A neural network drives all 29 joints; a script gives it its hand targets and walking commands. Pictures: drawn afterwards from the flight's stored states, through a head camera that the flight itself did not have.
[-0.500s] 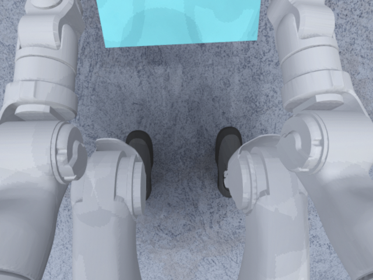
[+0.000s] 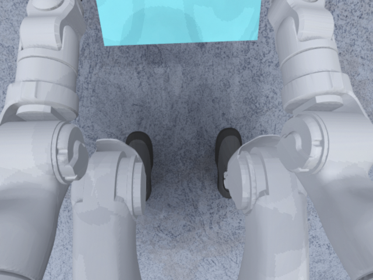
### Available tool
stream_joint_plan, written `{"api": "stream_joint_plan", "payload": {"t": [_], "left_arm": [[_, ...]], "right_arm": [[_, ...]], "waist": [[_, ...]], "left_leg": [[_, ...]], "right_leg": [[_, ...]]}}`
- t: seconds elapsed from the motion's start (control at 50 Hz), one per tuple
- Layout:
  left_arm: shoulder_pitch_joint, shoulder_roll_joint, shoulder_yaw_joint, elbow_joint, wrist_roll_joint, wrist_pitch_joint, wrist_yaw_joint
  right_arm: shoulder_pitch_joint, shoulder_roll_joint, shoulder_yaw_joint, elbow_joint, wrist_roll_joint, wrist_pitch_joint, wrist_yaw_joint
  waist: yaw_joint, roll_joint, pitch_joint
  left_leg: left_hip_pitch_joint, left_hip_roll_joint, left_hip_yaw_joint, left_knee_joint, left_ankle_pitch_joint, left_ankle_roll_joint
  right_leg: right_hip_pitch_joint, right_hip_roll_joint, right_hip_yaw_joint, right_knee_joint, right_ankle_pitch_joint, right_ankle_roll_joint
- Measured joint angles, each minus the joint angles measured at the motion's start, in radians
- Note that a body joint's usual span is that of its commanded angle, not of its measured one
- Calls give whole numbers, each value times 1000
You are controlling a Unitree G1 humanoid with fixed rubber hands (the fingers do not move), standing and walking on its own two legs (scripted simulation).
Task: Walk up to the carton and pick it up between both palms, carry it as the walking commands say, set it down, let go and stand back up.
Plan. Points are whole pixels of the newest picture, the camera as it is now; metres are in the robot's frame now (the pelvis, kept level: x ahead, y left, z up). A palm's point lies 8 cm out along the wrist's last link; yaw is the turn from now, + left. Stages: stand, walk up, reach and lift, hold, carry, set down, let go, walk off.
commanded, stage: set down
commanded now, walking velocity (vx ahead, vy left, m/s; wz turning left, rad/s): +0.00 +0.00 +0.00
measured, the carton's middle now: out of the picture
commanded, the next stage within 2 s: let go in 1.96 s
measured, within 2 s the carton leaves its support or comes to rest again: rests again in 0.28 s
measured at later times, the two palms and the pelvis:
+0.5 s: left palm out of the picture +0.54 +0.16 -0.20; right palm out of the picture +0.53 -0.18 -0.20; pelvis +0.00 +0.00 +0.00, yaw +0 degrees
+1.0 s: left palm out of the picture +0.53 +0.20 -0.13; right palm out of the picture +0.52 -0.21 -0.12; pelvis -0.02 +0.00 +0.01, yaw +0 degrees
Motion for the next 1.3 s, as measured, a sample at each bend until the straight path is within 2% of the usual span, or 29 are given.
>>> {"api": "stream_joint_plan", "payload": {"t": [0.18,0.3,0.42,0.56,0.62,0.7,0.76,0.86,0.92,1.14,1.3], "left_arm": [[0,-2,-4,38,0,-62,3],[0,-2,-55,54,0,-113,56],[1,0,-98,73,-4,-141,88],[9,8,-103,104,-4,-141,89],[11,16,-103,104,-12,-142,90],[11,50,-121,91,-35,-135,89],[16,113,-140,12,-58,-107,95],[60,124,-160,-87,-117,-24,107],[60,122,-170,-138,-121,12,108],[59,121,-156,-146,-121,132,108],[59,121,-151,-277,-121,192,110]], "right_arm": [[2,0,0,59,0,-60,-9],[12,-14,33,193,-1,-41,-68],[49,-67,107,109,45,-83,-112],[69,-89,127,155,79,-70,-107],[82,-108,130,117,97,-68,-107],[86,-148,162,10,131,-58,-110],[64,-191,197,-77,159,-30,-115],[132,-199,209,-165,202,58,-130],[178,-190,211,-232,203,104,-132],[188,-188,211,-282,204,215,-126],[225,-188,211,-391,204,263,-101]], "waist": [[0,0,-1],[1,-2,-1],[2,-2,0],[2,-2,1],[2,-2,8],[2,-2,63],[2,-2,171],[7,-2,157],[7,-2,156],[7,-2,153],[10,-2,153]], "left_leg": [[0,0,0,0,0,-2],[0,0,0,0,0,-4],[0,0,0,0,2,-4],[0,0,0,1,2,-4],[3,0,0,1,2,-4],[34,0,0,3,2,-4],[103,0,0,3,3,-4],[128,0,0,3,5,-4],[161,0,0,3,5,-2],[297,1,0,-67,5,18],[420,1,0,-197,5,31]], "right_leg": [[0,0,1,0,0,4],[0,0,1,0,0,7],[0,1,1,1,1,8],[0,1,1,1,1,8],[3,1,1,2,1,9],[33,1,1,4,2,9],[102,2,1,5,3,9],[128,2,1,4,4,9],[163,2,1,2,4,10],[313,-3,-1,-83,4,19],[445,-12,-3,-224,4,21]]}}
